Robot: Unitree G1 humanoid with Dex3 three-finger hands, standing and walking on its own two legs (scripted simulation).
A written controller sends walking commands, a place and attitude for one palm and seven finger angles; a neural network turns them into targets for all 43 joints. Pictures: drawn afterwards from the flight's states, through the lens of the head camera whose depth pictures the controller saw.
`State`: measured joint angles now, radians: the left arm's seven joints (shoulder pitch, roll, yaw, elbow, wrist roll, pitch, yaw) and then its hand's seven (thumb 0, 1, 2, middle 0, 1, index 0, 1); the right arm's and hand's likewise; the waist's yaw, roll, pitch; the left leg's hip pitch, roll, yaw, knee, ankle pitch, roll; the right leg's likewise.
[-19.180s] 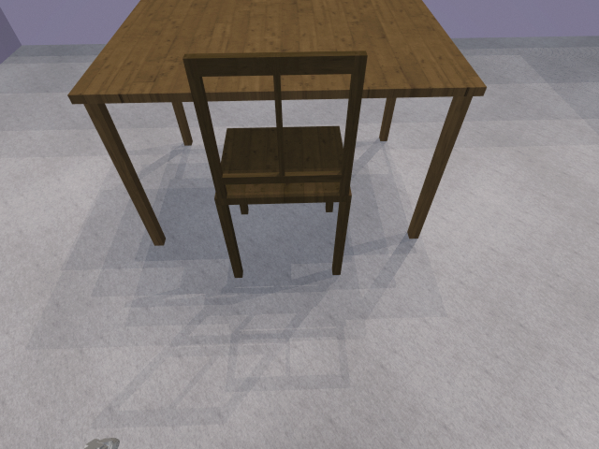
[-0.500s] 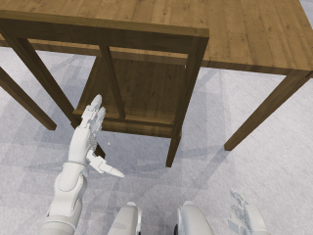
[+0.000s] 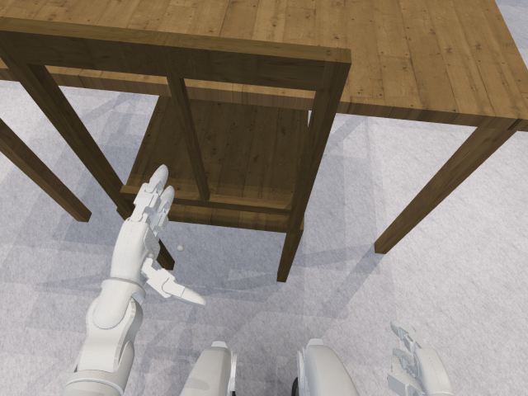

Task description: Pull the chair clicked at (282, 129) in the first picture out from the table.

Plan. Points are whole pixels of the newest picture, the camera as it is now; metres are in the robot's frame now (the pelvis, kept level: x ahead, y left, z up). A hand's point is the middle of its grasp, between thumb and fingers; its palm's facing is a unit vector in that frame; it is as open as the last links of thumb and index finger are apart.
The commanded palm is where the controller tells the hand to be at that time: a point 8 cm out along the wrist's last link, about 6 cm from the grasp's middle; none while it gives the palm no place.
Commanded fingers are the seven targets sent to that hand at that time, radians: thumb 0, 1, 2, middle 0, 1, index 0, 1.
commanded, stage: aim the fingers beside a spindle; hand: left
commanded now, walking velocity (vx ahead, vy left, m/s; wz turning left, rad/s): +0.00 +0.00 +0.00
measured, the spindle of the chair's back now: (193, 150) +0.49 +0.13 +0.03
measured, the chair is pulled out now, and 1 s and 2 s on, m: -0.03 -0.03 -0.03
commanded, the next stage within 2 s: push the fingers through the gap in 0.40 s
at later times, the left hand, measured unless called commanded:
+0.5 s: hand (179, 253) +0.31 +0.13 +0.02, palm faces -0.12 -0.99 -0.03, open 16.9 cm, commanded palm +0.30 +0.18 +0.03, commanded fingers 0.00 -0.50 0.30 -0.06 -0.08 -0.06 -0.08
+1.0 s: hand (185, 223) +0.36 +0.13 +0.02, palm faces -0.12 -0.99 -0.03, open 16.9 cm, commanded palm +0.35 +0.18 +0.03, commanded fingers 0.00 -0.50 0.30 -0.06 -0.08 -0.06 -0.08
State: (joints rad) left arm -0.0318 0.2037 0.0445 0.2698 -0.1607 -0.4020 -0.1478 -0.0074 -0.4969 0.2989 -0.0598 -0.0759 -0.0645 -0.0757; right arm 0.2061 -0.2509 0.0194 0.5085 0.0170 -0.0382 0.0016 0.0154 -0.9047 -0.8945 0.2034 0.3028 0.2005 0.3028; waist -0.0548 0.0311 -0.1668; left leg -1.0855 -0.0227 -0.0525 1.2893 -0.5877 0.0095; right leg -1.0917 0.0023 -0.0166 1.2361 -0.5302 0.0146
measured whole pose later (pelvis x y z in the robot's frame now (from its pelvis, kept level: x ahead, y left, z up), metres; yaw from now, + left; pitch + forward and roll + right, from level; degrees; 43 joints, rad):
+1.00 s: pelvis +0.00 +0.00 +0.00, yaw +0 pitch +23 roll -2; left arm -0.19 0.21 0.08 0.41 -0.15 -0.40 -0.13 -0.01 -0.50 0.30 -0.06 -0.08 -0.07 -0.08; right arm 0.22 -0.25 0.02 0.54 0.01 -0.02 0.00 0.01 -0.90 -0.89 0.20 0.30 0.20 0.30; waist -0.07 0.03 -0.17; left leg -1.10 -0.02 -0.05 1.29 -0.59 0.01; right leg -1.10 0.00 -0.01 1.23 -0.52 0.02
